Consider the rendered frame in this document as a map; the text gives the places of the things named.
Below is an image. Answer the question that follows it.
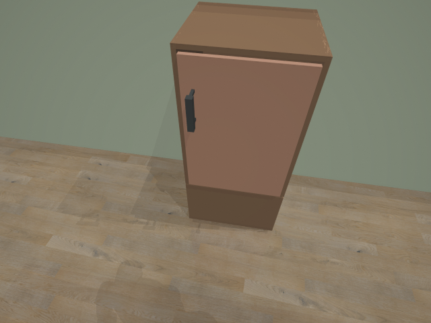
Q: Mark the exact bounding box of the handle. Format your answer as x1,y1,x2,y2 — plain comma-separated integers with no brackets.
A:
185,89,196,133

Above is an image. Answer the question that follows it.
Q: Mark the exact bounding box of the cupboard door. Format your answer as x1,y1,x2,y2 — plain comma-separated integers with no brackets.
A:
176,51,323,196

